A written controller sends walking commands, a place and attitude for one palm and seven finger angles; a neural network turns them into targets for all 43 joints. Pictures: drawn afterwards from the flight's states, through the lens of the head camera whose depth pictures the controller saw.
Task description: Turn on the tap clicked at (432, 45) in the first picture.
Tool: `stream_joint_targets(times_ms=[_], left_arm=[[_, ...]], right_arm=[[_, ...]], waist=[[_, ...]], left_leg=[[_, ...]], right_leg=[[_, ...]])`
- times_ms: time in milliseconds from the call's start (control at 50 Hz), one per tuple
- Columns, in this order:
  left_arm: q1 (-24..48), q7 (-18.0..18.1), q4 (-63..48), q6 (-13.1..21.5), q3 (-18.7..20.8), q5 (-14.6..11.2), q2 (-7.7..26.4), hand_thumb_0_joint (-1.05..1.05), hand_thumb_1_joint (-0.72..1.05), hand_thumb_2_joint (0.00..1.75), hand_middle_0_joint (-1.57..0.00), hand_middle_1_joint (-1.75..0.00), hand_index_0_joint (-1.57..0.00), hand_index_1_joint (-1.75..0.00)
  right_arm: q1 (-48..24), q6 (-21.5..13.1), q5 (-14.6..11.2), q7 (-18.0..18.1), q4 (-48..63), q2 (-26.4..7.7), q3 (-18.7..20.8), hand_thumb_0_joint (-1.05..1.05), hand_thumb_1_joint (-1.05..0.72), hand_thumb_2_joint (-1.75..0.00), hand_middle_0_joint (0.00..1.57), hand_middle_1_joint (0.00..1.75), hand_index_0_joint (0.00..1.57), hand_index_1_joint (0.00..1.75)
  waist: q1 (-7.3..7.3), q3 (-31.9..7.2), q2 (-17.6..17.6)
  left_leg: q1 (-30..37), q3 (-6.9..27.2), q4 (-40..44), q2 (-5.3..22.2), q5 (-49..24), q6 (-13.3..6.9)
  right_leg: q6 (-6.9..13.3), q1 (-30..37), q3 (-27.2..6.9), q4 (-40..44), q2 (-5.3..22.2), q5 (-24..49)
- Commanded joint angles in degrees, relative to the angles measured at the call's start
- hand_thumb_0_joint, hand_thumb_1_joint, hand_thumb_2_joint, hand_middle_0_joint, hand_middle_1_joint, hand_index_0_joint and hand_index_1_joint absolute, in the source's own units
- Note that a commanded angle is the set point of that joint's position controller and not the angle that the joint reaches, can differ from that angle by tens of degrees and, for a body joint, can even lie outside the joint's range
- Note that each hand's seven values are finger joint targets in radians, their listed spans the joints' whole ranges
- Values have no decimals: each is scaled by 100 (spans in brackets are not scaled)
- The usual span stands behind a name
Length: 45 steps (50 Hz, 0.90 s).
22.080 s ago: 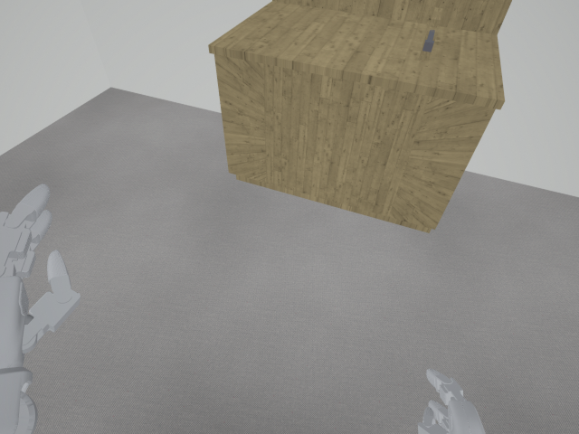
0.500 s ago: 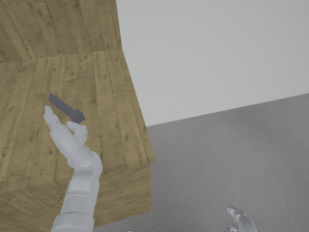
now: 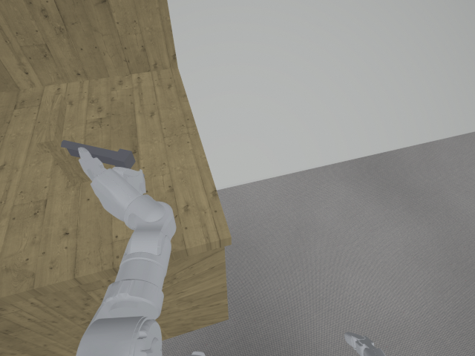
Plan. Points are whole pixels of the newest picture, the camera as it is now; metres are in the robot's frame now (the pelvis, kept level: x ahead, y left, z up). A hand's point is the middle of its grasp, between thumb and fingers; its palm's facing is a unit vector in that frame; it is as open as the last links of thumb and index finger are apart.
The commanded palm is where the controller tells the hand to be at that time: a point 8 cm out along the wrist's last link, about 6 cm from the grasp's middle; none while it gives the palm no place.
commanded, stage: push the lever round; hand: left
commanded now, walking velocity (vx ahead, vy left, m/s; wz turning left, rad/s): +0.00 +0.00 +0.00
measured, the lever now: (124, 160) +0.44 +0.23 +0.09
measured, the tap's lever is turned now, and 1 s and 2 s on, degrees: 58 80 80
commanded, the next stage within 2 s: lift the hand up off the lever in 0.64 s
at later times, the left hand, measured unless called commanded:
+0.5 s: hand (148, 168) +0.43 +0.18 +0.08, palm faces +0.82 -0.56 -0.10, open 8.0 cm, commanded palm +0.38 +0.20 +0.08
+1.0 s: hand (142, 159) +0.44 +0.20 +0.08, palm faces +0.82 -0.57 -0.09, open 7.9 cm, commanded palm +0.38 +0.20 +0.10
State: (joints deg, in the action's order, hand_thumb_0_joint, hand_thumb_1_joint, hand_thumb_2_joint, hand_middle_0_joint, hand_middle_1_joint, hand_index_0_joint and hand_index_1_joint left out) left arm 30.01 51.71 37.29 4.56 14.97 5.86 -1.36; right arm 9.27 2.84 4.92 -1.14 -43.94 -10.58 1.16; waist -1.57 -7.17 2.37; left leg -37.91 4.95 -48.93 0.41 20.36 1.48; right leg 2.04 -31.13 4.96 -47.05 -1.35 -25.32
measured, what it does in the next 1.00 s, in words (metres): stands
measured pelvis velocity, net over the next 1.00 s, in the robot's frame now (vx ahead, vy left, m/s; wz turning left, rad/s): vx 0.02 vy -0.01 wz -0.01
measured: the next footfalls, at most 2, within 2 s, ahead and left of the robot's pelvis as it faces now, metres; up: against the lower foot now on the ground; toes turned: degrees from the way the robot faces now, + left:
none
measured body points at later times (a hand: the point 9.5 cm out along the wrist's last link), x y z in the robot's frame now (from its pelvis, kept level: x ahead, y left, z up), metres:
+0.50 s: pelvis +0.01 -0.01 +0.00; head +0.04 -0.02 +0.45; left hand +0.38 +0.21 +0.09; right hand +0.11 -0.25 -0.13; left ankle +0.04 +0.13 -0.70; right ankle -0.02 -0.10 -0.70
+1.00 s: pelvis +0.02 -0.01 +0.00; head +0.05 -0.01 +0.45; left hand +0.40 +0.22 +0.09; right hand +0.08 -0.26 -0.13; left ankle +0.04 +0.13 -0.70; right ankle -0.02 -0.10 -0.70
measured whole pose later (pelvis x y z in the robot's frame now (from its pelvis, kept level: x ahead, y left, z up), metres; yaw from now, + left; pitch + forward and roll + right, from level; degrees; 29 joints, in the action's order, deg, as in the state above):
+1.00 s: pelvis +0.02 -0.01 +0.00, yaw -1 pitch +11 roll -1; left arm 33.8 50.5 42.8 6.8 21.9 6.4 2.7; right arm 15.7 3.8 5.6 -3.2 -43.7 -11.9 2.8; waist -4.2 -8.2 2.3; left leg -37.5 4.3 -47.1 1.2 20.9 1.9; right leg 2.6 -31.1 4.3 -45.3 -2.1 -25.6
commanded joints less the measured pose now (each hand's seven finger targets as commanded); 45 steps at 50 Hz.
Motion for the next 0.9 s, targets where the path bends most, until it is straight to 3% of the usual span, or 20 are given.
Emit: stream_joint_targets(times_ms=[0, 40, 100, 160, 200, 240, 280, 300, 340, 420, 580, 600, 620, 660, 700, 760, 800, 840, 880], left_arm=[[2371, 78, -869, 232, -61, 270, 629, 0, 90, 90, -15, -15, -15, -15], [2518, 89, -896, 252, -211, 271, 435, 0, 90, 90, -15, -15, -15, -15], [2532, 106, -632, 243, 116, 308, 789, 0, 90, 90, -15, -15, -15, -15], [2691, 114, -726, 326, 34, 318, 711, 0, 90, 90, -15, -15, -15, -15], [2549, 100, -622, 335, 252, 331, 922, 0, 90, 90, -15, -15, -15, -15], [2710, 81, -668, 373, 86, 342, 777, 0, 90, 90, -15, -15, -15, -15], [2695, 89, -657, 404, 189, 329, 863, 0, 90, 90, -15, -15, -15, -15], [2534, 94, -582, 402, 404, 348, 1072, 0, 90, 90, -15, -15, -15, -15], [2541, 52, -726, 436, 232, 326, 906, 0, 90, 90, -15, -15, -15, -15], [2904, 41, -557, 444, 216, 329, 955, 0, 90, 90, -15, -15, -15, -15], [3273, 89, -134, 563, 382, 414, 1184, 0, 90, 90, -15, -15, -15, -15], [3268, 104, -34, 555, 554, 444, 1354, 0, 90, 90, -15, -15, -15, -15], [3403, 94, -36, 571, 406, 436, 1203, 0, 90, 90, -15, -15, -15, -15], [3365, 108, 79, 593, 588, 414, 1366, 0, 90, 90, -15, -15, -15, -15], [3273, 105, 210, 583, 790, 428, 1549, 0, 90, 90, -15, -15, -15, -15], [3251, 51, 157, 592, 697, 378, 1438, 0, 90, 90, -15, -15, -15, -15], [2979, 31, 53, 578, 849, 339, 1532, 0, 90, 90, -15, -15, -15, -15], [2776, -24, -310, 584, 686, 294, 1370, 0, 90, 90, -15, -15, -15, -15], [2561, -66, -448, 521, 579, 271, 1273, 0, 90, 90, -15, -15, -15, -15]], right_arm=[[-295, -226, 56, -11, 575, -742, 251, 0, -90, -90, 20, 30, 20, 30], [-243, -260, 64, -64, 622, -711, 241, 0, -90, -90, 20, 30, 20, 30], [-166, -241, 77, -31, 537, -770, 267, 0, -90, -90, 20, 30, 20, 30], [-98, -248, 81, -48, 587, -731, 270, 0, -90, -90, 20, 30, 20, 30], [-34, -224, 91, -39, 534, -769, 294, 0, -90, -90, 20, 30, 20, 30], [-26, -221, 77, -56, 572, -737, 285, 0, -90, -90, 20, 30, 20, 30], [21, -218, 91, -60, 584, -748, 294, 0, -90, -90, 20, 30, 20, 30], [63, -209, 99, -46, 539, -790, 317, 0, -90, -90, 20, 30, 20, 30], [71, -200, 85, -72, 613, -747, 308, 0, -90, -90, 20, 30, 20, 30], [39, -194, 74, -54, 542, -770, 285, 0, -90, -90, 20, 30, 20, 30], [132, -195, 105, -38, 486, -781, 299, 0, -90, -90, 20, 30, 20, 30], [163, -181, 112, -26, 420, -810, 321, 0, -90, -90, 20, 30, 20, 30], [188, -176, 110, -45, 454, -787, 294, 0, -90, -90, 20, 30, 20, 30], [249, -179, 120, -46, 470, -803, 301, 0, -90, -90, 20, 30, 20, 30], [303, -144, 123, -42, 441, -838, 326, 0, -90, -90, 20, 30, 20, 30], [368, -113, 110, -81, 527, -828, 323, 0, -90, -90, 20, 30, 20, 30], [445, -88, 116, -104, 544, -860, 352, 0, -90, -90, 20, 30, 20, 30], [479, -72, 86, -153, 641, -835, 362, 0, -90, -90, 20, 30, 20, 30], [489, -65, 77, -184, 675, -840, 368, 0, -90, -90, 20, 30, 20, 30]], waist=[[-112, -1613, -228], [-150, -1691, -233], [-170, -1636, -386], [-174, -1793, -334], [-152, -1793, -415], [-203, -1792, -329], [-196, -1836, -437], [-142, -1838, -456], [-160, -1880, -415], [-316, -1583, -386], [-360, -1773, -379], [-343, -1743, -298], [-395, -1729, -236], [-367, -1834, -451], [-321, -1837, -372], [-348, -1945, -405], [-256, -2037, -363], [-220, -2200, -272], [-212, -2108, -307]], left_leg=[[1104, -211, 433, -51, -1132, -179], [1141, -242, 411, -71, -1187, -204], [999, -256, 397, -63, -1134, -218], [1042, -306, 377, -83, -1249, -238], [980, -291, 368, -73, -1282, -235], [1019, -315, 364, -86, -1264, -249], [978, -330, 341, -92, -1314, -260], [954, -316, 361, -85, -1341, -255], [991, -341, 349, -100, -1419, -263], [911, -341, 379, -99, -1093, -289], [817, -371, 332, -117, -1010, -306], [810, -350, 344, -103, -1004, -294], [829, -349, 363, -113, -1003, -301], [732, -367, 329, -122, -1030, -315], [695, -368, 338, -118, -1098, -300], [784, -398, 334, -121, -1232, -312], [850, -382, 366, -115, -1394, -296], [1036, -405, 369, -109, -1667, -291], [1080, -397, 398, -100, -1749, -281]], right_leg=[[-6, 254, -114, 840, 96, 1408], [-13, 263, -100, 816, 107, 1493], [-43, 281, -150, 861, 118, 1523], [-53, 406, -166, 825, 143, 1780], [-62, 458, -180, 821, 140, 1863], [-72, 430, -185, 822, 158, 1879], [-94, 513, -195, 819, 166, 2048], [-86, 560, -202, 823, 147, 2075], [-104, 633, -206, 805, 172, 2276], [-129, 391, -234, 924, 179, 1839], [-146, 379, -279, 893, 193, 1820], [-127, 337, -275, 884, 177, 1758], [-130, 305, -255, 872, 180, 1735], [-165, 438, -284, 865, 194, 1917], [-165, 477, -293, 840, 192, 2044], [-185, 568, -274, 832, 188, 2279], [-169, 712, -256, 810, 157, 2484], [-158, 870, -229, 773, 149, 2796], [-153, 922, -192, 791, 135, 2899]])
